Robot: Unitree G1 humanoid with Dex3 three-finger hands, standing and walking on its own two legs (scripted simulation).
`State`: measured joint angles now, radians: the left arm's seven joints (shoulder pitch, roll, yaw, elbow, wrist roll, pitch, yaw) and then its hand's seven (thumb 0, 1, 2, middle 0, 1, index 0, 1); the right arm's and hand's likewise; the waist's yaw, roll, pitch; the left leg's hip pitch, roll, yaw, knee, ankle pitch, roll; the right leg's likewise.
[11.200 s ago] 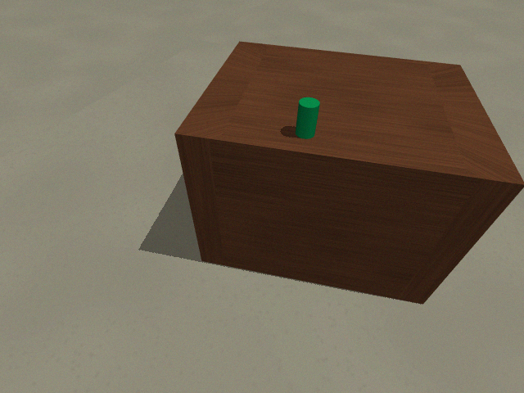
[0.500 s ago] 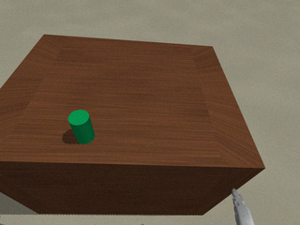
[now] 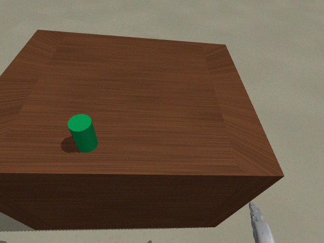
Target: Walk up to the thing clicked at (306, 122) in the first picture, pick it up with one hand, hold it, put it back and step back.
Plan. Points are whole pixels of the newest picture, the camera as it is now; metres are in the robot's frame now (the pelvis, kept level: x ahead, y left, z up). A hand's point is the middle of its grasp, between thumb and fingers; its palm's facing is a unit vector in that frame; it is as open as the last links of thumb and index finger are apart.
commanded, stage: go down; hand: left
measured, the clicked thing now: (83, 134) +0.43 +0.20 +0.00
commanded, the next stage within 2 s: approach in 0.42 s
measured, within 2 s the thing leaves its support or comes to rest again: neither
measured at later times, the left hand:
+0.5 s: hand out of the picture +0.35 +0.38 +0.12, palm faces +0.19 -0.98 +0.00, open 17.1 cm
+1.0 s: hand (44, 147) +0.38 +0.28 +0.02, palm faces +0.06 -1.00 +0.08, open 17.2 cm
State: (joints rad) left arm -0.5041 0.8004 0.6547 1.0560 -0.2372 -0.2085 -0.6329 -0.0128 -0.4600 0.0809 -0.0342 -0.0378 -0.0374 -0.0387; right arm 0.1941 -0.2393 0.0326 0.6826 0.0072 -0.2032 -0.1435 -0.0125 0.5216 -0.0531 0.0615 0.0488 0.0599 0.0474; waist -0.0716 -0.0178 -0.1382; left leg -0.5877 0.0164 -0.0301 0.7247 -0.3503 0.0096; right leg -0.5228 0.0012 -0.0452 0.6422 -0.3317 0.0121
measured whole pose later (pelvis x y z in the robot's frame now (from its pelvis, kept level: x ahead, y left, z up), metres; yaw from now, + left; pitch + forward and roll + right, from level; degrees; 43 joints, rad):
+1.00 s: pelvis -0.02 +0.00 -0.03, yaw +0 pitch +15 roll -3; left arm -0.50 0.55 0.50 0.98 -0.24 -0.32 -0.49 -0.01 -0.45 0.05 -0.03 -0.03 -0.03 -0.04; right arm 0.27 -0.26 0.01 0.41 -0.01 -0.19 -0.08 -0.01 0.55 -0.04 0.06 0.05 0.06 0.05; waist -0.11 -0.04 -0.12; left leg -0.78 0.02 -0.04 0.93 -0.42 0.01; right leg -0.72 0.00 -0.05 0.85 -0.41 0.01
